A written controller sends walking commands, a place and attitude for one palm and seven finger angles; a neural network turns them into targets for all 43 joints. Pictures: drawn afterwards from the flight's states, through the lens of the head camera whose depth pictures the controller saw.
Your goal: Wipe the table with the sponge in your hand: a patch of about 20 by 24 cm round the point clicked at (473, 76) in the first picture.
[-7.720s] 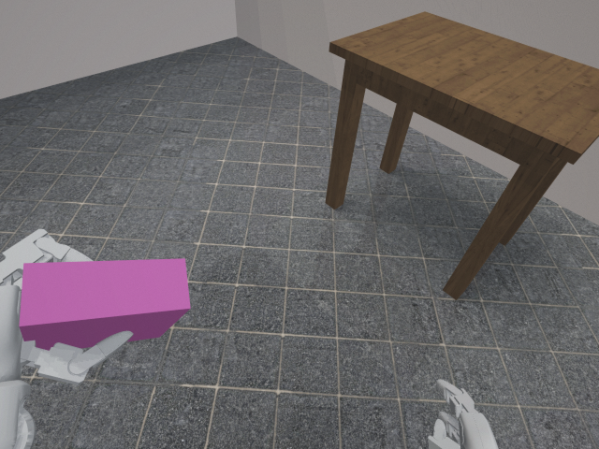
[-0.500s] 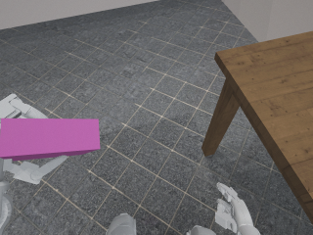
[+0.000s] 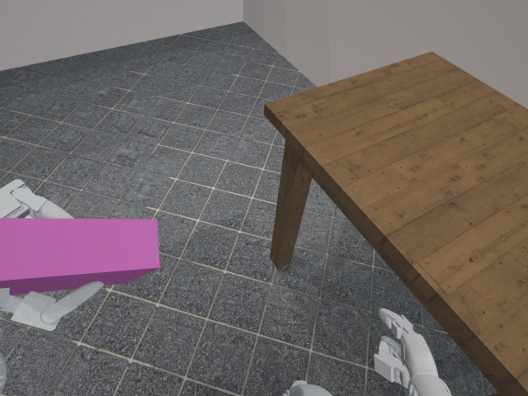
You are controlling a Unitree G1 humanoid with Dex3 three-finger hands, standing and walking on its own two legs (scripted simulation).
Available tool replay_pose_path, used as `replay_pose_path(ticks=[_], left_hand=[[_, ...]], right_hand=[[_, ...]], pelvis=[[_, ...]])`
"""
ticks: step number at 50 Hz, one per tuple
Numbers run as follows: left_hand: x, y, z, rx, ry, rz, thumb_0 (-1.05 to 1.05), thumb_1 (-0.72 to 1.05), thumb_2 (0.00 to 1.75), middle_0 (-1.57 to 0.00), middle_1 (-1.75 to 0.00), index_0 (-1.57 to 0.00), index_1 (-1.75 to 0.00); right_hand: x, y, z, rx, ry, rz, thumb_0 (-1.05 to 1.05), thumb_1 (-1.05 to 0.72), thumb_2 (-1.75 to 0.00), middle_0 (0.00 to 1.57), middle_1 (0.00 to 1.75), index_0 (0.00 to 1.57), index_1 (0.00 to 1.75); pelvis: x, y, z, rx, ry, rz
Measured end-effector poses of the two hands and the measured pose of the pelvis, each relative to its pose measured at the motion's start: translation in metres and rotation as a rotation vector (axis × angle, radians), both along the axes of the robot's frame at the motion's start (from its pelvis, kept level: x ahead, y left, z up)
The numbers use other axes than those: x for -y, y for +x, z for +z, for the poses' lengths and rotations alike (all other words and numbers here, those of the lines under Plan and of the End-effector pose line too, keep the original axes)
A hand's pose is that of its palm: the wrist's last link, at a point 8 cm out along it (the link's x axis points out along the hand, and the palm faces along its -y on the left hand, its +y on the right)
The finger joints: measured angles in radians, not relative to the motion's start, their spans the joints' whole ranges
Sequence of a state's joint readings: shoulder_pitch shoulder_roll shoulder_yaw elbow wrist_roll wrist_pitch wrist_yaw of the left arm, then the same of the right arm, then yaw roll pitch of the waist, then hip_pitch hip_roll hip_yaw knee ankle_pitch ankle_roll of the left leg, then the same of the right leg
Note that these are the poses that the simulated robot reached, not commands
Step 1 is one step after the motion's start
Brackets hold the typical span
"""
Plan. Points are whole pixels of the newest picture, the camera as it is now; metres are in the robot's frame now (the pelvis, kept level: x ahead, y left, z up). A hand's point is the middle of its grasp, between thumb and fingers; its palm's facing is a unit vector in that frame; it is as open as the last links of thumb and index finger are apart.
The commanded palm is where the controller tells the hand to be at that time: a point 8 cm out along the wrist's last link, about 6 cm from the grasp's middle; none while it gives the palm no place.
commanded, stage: turn to face it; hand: left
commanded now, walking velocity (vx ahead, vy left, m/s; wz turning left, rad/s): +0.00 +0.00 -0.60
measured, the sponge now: (100, 257) +0.23 +0.22 +0.14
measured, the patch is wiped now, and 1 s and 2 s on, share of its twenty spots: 0.00 0.00 0.00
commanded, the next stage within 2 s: none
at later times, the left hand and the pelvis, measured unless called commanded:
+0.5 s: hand (220, 254) +0.23 +0.08 +0.18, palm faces -0.02 -0.79 -0.62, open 9.7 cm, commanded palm +0.18 +0.15 +0.18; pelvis -0.06 -0.06 +0.00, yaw -19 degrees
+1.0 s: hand (320, 313) +0.19 -0.02 +0.17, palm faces -0.18 -0.85 -0.49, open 9.7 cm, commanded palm +0.15 +0.07 +0.18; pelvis -0.14 -0.06 -0.01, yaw -36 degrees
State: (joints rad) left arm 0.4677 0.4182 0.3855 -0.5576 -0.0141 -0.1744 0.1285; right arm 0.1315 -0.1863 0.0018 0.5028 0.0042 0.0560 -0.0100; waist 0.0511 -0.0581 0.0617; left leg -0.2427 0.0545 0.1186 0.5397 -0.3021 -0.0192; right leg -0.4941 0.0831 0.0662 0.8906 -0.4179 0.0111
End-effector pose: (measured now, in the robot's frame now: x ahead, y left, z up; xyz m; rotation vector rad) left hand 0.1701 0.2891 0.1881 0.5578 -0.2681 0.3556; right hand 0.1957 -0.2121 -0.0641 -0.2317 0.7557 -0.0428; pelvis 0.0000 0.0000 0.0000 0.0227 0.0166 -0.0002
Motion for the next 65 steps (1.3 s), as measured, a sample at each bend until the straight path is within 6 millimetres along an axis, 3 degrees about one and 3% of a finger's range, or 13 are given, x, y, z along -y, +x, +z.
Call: replay_pose_path(ticks=[4,9,17,21,24,29,37,41,45,49,54,60,65], left_hand=[[0.010,0.007,-0.002,-0.026,-0.033,-0.019,-0.01,-0.45,1.00,-0.78,-1.35,-0.79,-1.35],[0.052,0.027,-0.001,-0.021,-0.038,-0.120,-0.01,-0.45,1.00,-0.78,-1.35,-0.79,-1.35],[0.137,0.051,-0.002,-0.055,0.054,-0.324,-0.01,-0.45,1.00,-0.78,-1.35,-0.78,-1.35],[0.157,0.048,0.006,-0.114,0.111,-0.410,-0.01,-0.45,1.00,-0.78,-1.35,-0.78,-1.35],[0.161,0.043,0.015,-0.114,0.156,-0.445,-0.01,-0.45,1.00,-0.78,-1.35,-0.78,-1.35],[0.156,0.036,0.021,-0.063,0.138,-0.449,-0.01,-0.45,1.00,-0.78,-1.35,-0.79,-1.35],[0.145,0.029,-0.009,-0.035,-0.006,-0.445,-0.01,-0.45,1.00,-0.78,-1.35,-0.79,-1.35],[0.162,0.024,-0.010,-0.041,-0.060,-0.472,-0.01,-0.45,1.00,-0.78,-1.35,-0.79,-1.35],[0.200,0.017,0.000,-0.007,-0.057,-0.565,-0.01,-0.45,1.00,-0.78,-1.35,-0.79,-1.35],[0.245,0.009,0.004,0.031,0.018,-0.663,-0.01,-0.45,1.00,-0.78,-1.35,-0.79,-1.35],[0.284,-0.003,0.001,-0.051,0.061,-0.772,-0.01,-0.45,1.00,-0.78,-1.35,-0.79,-1.35],[0.297,-0.015,0.007,-0.116,0.141,-0.852,-0.01,-0.45,1.00,-0.78,-1.35,-0.79,-1.35],[0.298,-0.019,0.014,-0.050,0.108,-0.885,-0.01,-0.45,1.00,-0.78,-1.35,-0.79,-1.35]], right_hand=[[-0.004,-0.021,0.000,0.024,0.062,-0.027,0.01,-0.90,-0.90,0.20,0.30,0.21,0.30],[0.012,-0.057,-0.014,0.006,0.112,-0.074,0.01,-0.90,-0.90,0.20,0.30,0.21,0.30],[0.091,-0.131,-0.046,-0.105,0.086,-0.267,0.01,-0.90,-0.90,0.20,0.30,0.21,0.30],[0.125,-0.170,-0.037,-0.154,0.031,-0.392,0.01,-0.90,-0.90,0.20,0.30,0.21,0.30],[0.136,-0.191,-0.030,-0.174,0.008,-0.436,0.01,-0.91,-0.90,0.20,0.30,0.22,0.30],[0.136,-0.213,-0.022,-0.155,-0.008,-0.488,0.01,-0.91,-0.90,0.19,0.30,0.22,0.30],[0.110,-0.227,-0.009,-0.049,-0.017,-0.520,0.01,-0.91,-0.90,0.20,0.30,0.21,0.30],[0.094,-0.236,-0.008,0.009,0.046,-0.521,0.01,-0.90,-0.90,0.20,0.30,0.21,0.30],[0.088,-0.254,-0.015,0.051,0.105,-0.530,0.01,-0.90,-0.90,0.20,0.30,0.21,0.30],[0.101,-0.290,-0.035,0.061,0.145,-0.573,0.01,-0.90,-0.90,0.20,0.30,0.21,0.30],[0.125,-0.360,-0.046,-0.069,0.124,-0.717,0.01,-0.90,-0.90,0.20,0.30,0.21,0.30],[0.142,-0.434,-0.031,-0.178,0.047,-0.881,0.01,-0.91,-0.90,0.20,0.30,0.20,0.30],[0.143,-0.464,-0.016,-0.186,-0.012,-0.936,0.01,-0.91,-0.90,0.19,0.30,0.20,0.30]], pelvis=[[0.002,-0.007,0.004,0.017,-0.037,-0.062],[0.020,-0.018,0.002,0.020,-0.051,-0.135],[0.054,-0.042,-0.007,0.011,-0.024,-0.220],[0.058,-0.051,0.001,-0.001,0.001,-0.280],[0.059,-0.056,0.004,-0.008,0.008,-0.317],[0.053,-0.065,0.004,-0.009,0.005,-0.373],[0.040,-0.084,-0.003,0.025,-0.003,-0.472],[0.041,-0.095,0.000,0.032,-0.036,-0.533],[0.048,-0.112,-0.001,0.025,-0.050,-0.590],[0.062,-0.137,-0.013,0.018,-0.052,-0.629],[0.066,-0.157,-0.006,0.010,-0.015,-0.683],[0.067,-0.168,0.005,-0.010,0.015,-0.759],[0.061,-0.175,0.006,-0.015,0.019,-0.812]])
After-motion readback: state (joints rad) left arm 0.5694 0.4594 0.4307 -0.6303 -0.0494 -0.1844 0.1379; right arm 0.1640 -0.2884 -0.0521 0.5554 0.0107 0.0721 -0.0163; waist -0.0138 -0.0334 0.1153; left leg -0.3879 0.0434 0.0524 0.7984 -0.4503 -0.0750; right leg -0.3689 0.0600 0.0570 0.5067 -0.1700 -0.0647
